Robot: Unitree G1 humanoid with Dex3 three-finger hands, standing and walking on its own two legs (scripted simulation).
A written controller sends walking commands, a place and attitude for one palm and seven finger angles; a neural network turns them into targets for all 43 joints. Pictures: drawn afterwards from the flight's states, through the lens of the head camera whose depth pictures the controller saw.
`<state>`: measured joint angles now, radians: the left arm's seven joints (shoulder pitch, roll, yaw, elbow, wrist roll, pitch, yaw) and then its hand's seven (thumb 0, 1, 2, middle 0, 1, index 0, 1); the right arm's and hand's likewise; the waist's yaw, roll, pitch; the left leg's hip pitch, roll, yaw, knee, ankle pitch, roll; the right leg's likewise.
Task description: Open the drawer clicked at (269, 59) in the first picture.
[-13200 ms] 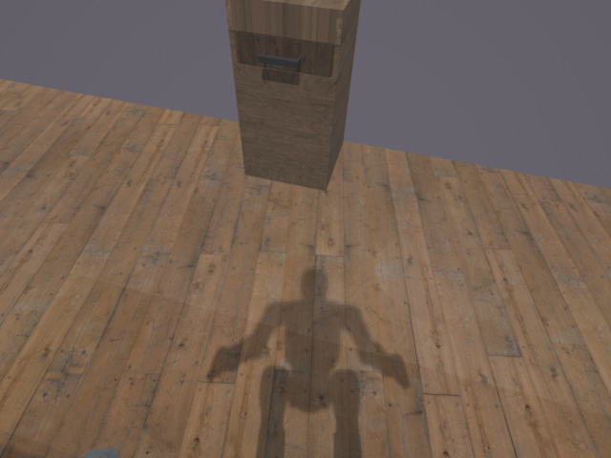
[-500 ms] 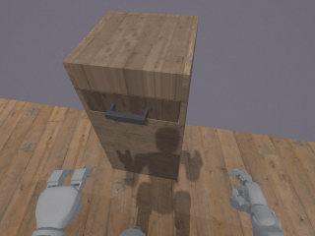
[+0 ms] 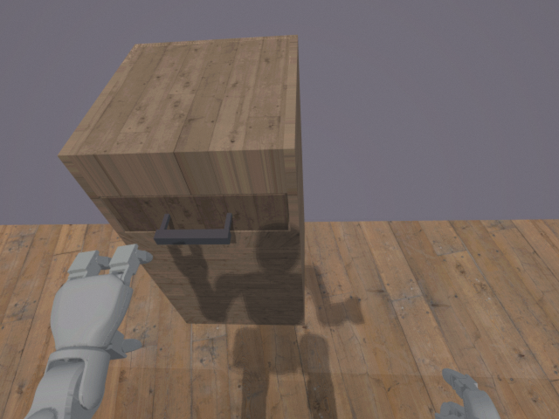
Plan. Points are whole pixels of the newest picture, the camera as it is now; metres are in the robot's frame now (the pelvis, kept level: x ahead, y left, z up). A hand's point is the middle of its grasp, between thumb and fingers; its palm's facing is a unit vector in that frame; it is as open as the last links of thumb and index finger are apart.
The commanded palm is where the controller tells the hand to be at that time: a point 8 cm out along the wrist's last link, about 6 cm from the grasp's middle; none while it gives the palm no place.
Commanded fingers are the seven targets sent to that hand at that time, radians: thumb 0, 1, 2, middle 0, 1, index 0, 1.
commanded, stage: raise the hand with hooked fingers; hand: left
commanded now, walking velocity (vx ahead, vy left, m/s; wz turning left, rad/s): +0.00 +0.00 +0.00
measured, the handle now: (195, 227) +0.49 +0.24 -0.09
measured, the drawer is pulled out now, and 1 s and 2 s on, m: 0.00 0.00 0.00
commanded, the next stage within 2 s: move the hooked fingers above the handle in 0.84 s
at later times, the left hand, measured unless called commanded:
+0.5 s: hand (86, 255) +0.30 +0.29 +0.10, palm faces +0.04 -0.08 -1.00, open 13.8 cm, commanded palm +0.27 +0.29 +0.16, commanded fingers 0.00 -0.50 0.30 -0.30 -1.20 -0.30 -1.20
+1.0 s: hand (95, 265) +0.29 +0.27 +0.10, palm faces +0.05 -0.09 -0.99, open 13.8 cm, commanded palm +0.27 +0.28 +0.15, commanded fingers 0.00 -0.50 0.30 -0.30 -1.20 -0.30 -1.20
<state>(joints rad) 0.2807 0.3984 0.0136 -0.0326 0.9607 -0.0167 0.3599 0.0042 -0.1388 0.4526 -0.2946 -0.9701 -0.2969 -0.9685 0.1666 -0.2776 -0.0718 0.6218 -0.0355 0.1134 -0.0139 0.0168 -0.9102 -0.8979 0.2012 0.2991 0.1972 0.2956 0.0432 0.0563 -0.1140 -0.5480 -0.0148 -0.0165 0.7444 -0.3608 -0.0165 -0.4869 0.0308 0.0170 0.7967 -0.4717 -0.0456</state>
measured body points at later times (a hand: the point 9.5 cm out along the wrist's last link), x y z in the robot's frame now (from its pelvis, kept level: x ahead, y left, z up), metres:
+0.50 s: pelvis -0.01 +0.04 +0.02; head +0.00 +0.02 +0.47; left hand +0.29 +0.29 +0.15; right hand +0.19 -0.16 -0.08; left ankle +0.00 +0.14 -0.71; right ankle -0.05 -0.09 -0.71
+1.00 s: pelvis -0.02 +0.03 +0.02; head +0.00 +0.01 +0.47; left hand +0.28 +0.28 +0.15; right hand +0.16 -0.20 -0.09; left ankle +0.00 +0.14 -0.71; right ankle -0.05 -0.09 -0.71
